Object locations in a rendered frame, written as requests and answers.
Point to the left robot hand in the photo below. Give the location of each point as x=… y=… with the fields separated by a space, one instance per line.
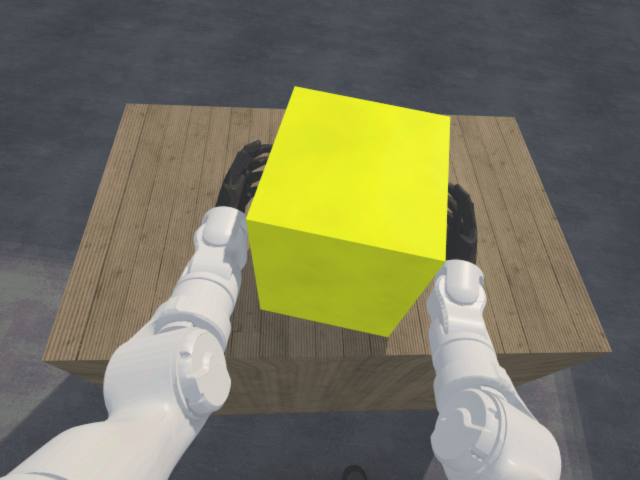
x=236 y=190

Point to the robot left upper arm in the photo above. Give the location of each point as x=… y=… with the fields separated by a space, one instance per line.
x=159 y=392

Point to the pedestal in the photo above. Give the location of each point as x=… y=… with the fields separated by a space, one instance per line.
x=165 y=171

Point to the robot right upper arm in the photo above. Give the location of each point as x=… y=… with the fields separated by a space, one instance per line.
x=479 y=436

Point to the carton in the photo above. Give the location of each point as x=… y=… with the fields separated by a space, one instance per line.
x=348 y=223

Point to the robot right forearm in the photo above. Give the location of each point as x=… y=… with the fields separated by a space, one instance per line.
x=462 y=352

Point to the right robot hand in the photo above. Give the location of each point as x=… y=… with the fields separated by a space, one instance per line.
x=461 y=235

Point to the robot left forearm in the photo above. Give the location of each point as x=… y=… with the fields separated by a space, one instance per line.
x=206 y=292

